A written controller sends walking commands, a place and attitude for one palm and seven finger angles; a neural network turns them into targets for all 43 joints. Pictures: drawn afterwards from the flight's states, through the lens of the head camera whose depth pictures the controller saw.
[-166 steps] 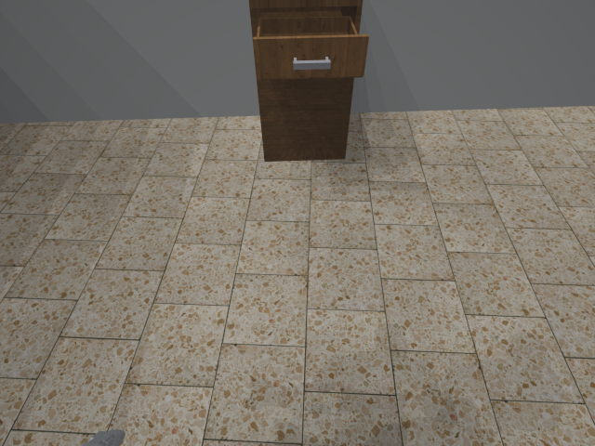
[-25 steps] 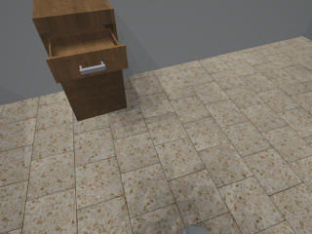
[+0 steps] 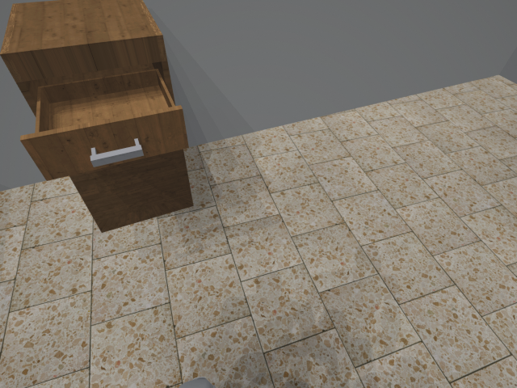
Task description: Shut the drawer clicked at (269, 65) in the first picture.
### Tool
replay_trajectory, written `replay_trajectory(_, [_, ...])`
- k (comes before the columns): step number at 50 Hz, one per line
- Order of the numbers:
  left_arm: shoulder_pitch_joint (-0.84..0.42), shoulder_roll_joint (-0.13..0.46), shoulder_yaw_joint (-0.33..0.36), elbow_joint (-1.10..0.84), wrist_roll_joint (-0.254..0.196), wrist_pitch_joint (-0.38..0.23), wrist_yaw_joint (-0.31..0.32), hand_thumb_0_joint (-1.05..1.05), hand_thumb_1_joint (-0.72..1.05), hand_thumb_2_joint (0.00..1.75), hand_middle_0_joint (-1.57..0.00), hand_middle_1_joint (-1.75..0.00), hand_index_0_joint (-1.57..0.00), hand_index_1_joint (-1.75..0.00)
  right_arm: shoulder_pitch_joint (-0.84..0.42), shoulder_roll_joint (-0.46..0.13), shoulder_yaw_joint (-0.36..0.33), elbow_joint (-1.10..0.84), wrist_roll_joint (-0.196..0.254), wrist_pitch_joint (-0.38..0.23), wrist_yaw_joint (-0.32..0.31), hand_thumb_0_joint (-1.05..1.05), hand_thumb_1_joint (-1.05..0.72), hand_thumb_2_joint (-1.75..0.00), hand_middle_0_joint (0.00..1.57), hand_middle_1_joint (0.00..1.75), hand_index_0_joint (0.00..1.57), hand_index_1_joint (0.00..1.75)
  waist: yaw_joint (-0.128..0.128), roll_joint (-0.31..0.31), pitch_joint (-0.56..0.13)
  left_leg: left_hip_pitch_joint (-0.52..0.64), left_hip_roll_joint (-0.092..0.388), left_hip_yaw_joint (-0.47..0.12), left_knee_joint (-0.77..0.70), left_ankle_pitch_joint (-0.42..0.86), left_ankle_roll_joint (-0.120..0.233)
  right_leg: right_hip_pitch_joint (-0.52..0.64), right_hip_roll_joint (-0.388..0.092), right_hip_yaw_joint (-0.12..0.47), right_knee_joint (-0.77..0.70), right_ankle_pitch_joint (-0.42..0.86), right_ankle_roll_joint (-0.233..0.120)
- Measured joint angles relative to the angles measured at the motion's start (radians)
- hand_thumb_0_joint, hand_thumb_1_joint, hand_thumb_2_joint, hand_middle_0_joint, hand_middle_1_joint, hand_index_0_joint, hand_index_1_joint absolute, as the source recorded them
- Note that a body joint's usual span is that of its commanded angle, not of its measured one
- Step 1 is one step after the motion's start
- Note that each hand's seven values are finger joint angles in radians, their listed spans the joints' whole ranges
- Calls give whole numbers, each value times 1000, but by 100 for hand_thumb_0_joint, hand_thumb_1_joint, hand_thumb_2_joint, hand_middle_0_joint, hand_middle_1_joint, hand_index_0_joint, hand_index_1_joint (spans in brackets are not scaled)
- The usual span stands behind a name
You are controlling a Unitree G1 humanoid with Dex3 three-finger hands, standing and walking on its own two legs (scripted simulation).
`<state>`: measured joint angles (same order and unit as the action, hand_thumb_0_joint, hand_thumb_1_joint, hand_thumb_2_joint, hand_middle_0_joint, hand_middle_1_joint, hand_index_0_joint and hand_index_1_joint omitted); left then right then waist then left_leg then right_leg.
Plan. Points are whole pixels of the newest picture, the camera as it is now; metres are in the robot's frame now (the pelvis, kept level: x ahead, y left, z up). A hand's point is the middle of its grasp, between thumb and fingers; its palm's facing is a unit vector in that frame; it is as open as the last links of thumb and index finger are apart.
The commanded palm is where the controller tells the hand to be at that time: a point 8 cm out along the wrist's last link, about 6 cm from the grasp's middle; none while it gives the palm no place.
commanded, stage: walk to a spot facing it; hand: left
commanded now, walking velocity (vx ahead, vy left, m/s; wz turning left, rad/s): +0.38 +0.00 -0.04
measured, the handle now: (116, 151) +0.69 +0.43 -0.08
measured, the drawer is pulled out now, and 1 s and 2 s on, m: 0.30 0.30 0.30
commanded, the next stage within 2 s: turn to face it in 0.30 s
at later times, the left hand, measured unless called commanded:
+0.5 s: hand (173, 312) +0.29 +0.19 -0.17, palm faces -0.12 -0.97 -0.20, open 7.3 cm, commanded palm none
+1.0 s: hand (166, 299) +0.33 +0.22 -0.19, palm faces +0.20 -0.96 -0.18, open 7.4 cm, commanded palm none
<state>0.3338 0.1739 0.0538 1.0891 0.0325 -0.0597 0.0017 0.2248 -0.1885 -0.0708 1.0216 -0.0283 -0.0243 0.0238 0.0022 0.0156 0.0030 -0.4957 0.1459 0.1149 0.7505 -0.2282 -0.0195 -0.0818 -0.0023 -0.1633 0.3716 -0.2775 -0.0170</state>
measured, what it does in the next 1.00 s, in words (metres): walks ahead: left foot, then right foot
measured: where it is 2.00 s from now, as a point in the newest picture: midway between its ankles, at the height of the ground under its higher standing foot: outside the picture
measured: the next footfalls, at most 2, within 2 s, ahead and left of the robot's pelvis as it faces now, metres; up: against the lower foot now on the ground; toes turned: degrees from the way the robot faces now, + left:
left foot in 0.08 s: +0.17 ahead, +0.13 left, +0.00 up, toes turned +11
right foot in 0.56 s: +0.37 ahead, -0.13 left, +0.00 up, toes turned -14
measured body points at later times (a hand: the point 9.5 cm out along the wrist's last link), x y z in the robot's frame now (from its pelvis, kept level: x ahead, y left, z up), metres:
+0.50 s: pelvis +0.20 +0.01 +0.00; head +0.23 +0.01 +0.45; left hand +0.30 +0.24 -0.15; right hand +0.11 -0.18 -0.16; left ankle +0.13 +0.12 -0.74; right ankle +0.32 -0.13 -0.70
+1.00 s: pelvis +0.26 +0.01 -0.02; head +0.27 +0.05 +0.43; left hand +0.32 +0.27 -0.18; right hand +0.37 -0.24 -0.14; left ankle +0.28 +0.10 -0.74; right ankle +0.30 -0.13 -0.69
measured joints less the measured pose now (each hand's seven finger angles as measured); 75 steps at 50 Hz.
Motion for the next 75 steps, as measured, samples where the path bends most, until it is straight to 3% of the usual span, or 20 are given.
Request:
replay_trajectory(4, [61,-1,0,27,-2,9,-5,0,91,90,-20,-30,-20,-30,-38,-17,7,-27,-1,-23,3,1,-93,-90,20,30,20,30,24,-21,12,105,-31,32,-158,3,22,34,-24,7,83,-100,35])
replay_trajectory(7, [68,-1,2,50,-6,37,-11,0,91,90,-20,-30,-20,-30,-54,-11,16,-45,-7,-53,-12,0,-92,-90,20,30,20,30,21,-45,33,129,-49,62,-104,-9,67,-104,-48,73,465,-201,6])
replay_trajectory(9, [54,1,6,56,-4,48,-16,0,91,90,-20,-30,-20,-30,-39,3,23,-43,-4,-59,-23,0,-92,-89,20,30,20,30,17,-50,35,176,-59,77,-133,-41,73,-222,-50,101,697,-157,-8])
replay_trajectory(12, [17,6,12,39,1,51,-22,1,91,90,-20,-30,-20,-30,5,33,34,-14,1,-63,-35,0,-92,-89,20,30,20,30,20,-56,32,264,-78,98,-238,-25,65,-359,-73,113,802,-45,-2])
replay_trajectory(20, [-82,-2,25,-33,4,74,-22,1,92,90,-19,-30,-20,-30,132,61,32,66,9,-52,-42,0,-94,-89,20,30,20,30,7,-40,36,445,-92,160,-405,-39,43,-519,-113,96,601,112,29])
replay_trajectory(25, [-158,11,18,-56,1,67,-18,1,92,90,-19,-30,-19,-30,181,75,34,97,3,-40,-42,0,-92,-89,20,30,20,30,-47,-23,74,498,-70,178,-364,-116,5,-454,-97,59,341,129,9])
replay_trajectory(28, [-193,21,3,-74,3,31,-11,1,92,90,-19,-30,-20,-30,231,90,40,128,10,-28,-39,0,-92,-89,20,30,20,30,-69,-25,73,473,-51,147,-224,-209,-19,-339,-89,35,194,214,-2])
replay_trajectory(31, [-237,-8,-8,-90,-4,2,-1,0,91,90,-19,-30,-20,-30,212,81,37,142,23,10,-39,0,-91,-89,20,30,20,30,-70,17,93,307,-45,7,148,-326,0,-335,-81,-10,266,86,-27])
replay_trajectory(33, [-252,-26,-17,-103,-7,7,7,0,91,90,-19,-30,-20,-30,182,74,32,128,23,31,-39,0,-91,-89,20,30,20,30,-69,22,97,202,-58,-33,331,-325,-3,-311,-87,-34,254,80,-27])
replay_trajectory(35, [-255,-42,-21,-109,-6,20,16,0,91,90,-20,-30,-20,-30,147,63,25,105,20,47,-36,1,-91,-89,20,30,20,30,-69,21,87,123,-59,-39,394,-292,-10,-284,-93,-58,222,88,-24])
replay_trajectory(40, [-246,-55,-14,-119,-1,57,24,0,91,90,-20,-30,-20,-30,69,33,11,20,11,64,-24,0,-91,-89,20,30,20,30,-64,-8,51,54,-45,-2,260,-236,-20,-246,-124,-113,179,93,-8])
replay_trajectory(45, [-222,-19,-1,-144,-2,85,20,-1,91,90,-20,-30,-20,-30,16,-6,1,-63,4,58,-13,0,-91,-90,20,30,20,30,-43,-36,36,124,-49,18,-7,-155,-14,-264,-168,-160,261,46,21])
replay_trajectory(46, [-213,-9,4,-150,-6,94,17,-1,91,90,-20,-30,-20,-30,11,-15,-2,-78,1,52,-12,0,-91,-90,20,30,20,30,-43,-36,32,119,-55,12,-28,-100,18,-287,-174,-156,314,-10,36])
replay_trajectory(49, [-196,33,27,-151,-5,124,10,0,91,90,-20,-30,-20,-30,-4,-21,-1,-105,-6,39,-19,0,-91,-90,20,30,20,30,-45,-51,34,94,-81,-8,-13,-102,70,-395,-130,-8,576,-175,65])
replay_trajectory(54, [-161,78,44,-145,-5,117,4,0,91,90,-20,-30,-20,-30,-1,-27,10,-109,2,33,-32,0,-91,-89,20,30,20,30,-21,-50,33,156,-129,-42,-184,-17,74,-457,-86,107,754,-80,93])
replay_trajectory(64, [-124,89,30,-145,-18,121,19,1,91,90,-19,-30,-19,-30,-24,-33,16,-109,3,55,-24,0,-91,-89,21,30,21,30,-18,5,55,194,-169,-127,-274,41,55,-315,-48,143,473,-149,95])
replay_trajectory(68, [-121,63,10,-164,-22,97,20,1,91,90,-19,-30,-20,-30,-33,-40,10,-103,9,68,-19,0,-91,-89,21,30,21,30,-16,25,56,161,-185,-162,-222,27,28,-203,-29,133,224,-49,78])
replay_trajectory(69, [-120,49,5,-166,-18,87,22,0,91,90,-19,-30,-20,-30,-35,-48,7,-100,14,70,-17,0,-91,-89,21,30,21,30,-12,43,57,145,-180,-172,-188,11,23,-190,-19,120,194,-21,34])
replay_trajectory(71, [-116,21,-9,-171,-11,77,21,0,91,90,-20,-30,-20,-30,-40,-58,-3,-92,15,82,-16,0,-91,-89,21,30,21,30,-14,65,60,92,-185,-182,-33,-144,10,-185,-20,91,205,-24,-5])
replay_trajectory(75, [-100,-18,-23,-171,-9,70,20,0,90,90,-20,-30,-20,-30,-52,-66,-11,-69,10,97,-10,0,-91,-89,20,30,20,30,-9,60,63,13,-173,-154,303,-174,-15,-149,-40,58,159,-11,-16])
